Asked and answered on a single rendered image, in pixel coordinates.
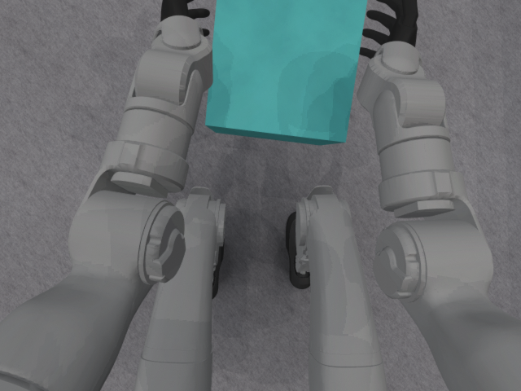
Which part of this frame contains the carton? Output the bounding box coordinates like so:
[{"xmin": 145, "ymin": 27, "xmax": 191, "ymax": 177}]
[{"xmin": 205, "ymin": 0, "xmax": 367, "ymax": 145}]

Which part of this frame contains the robot left hand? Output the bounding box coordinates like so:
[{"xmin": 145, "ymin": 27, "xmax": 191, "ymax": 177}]
[{"xmin": 160, "ymin": 0, "xmax": 210, "ymax": 37}]

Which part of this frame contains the left robot thigh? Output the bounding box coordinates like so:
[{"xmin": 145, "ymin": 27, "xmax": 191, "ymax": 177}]
[{"xmin": 134, "ymin": 194, "xmax": 226, "ymax": 391}]

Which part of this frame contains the robot right hand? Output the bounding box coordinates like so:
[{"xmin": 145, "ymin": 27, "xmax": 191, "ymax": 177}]
[{"xmin": 359, "ymin": 0, "xmax": 418, "ymax": 59}]

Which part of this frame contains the robot left upper arm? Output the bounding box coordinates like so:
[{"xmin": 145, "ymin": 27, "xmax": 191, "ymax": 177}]
[{"xmin": 0, "ymin": 191, "xmax": 186, "ymax": 391}]

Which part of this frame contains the robot right forearm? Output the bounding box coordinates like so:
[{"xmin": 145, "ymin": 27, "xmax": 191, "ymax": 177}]
[{"xmin": 357, "ymin": 41, "xmax": 493, "ymax": 282}]

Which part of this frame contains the right robot foot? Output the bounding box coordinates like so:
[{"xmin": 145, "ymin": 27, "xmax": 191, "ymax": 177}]
[{"xmin": 286, "ymin": 212, "xmax": 310, "ymax": 289}]

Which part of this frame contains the robot right upper arm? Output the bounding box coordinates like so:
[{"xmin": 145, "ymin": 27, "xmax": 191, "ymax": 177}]
[{"xmin": 372, "ymin": 219, "xmax": 521, "ymax": 391}]

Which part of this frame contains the robot left forearm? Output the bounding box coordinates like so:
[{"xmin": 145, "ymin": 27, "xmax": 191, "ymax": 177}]
[{"xmin": 68, "ymin": 15, "xmax": 213, "ymax": 256}]

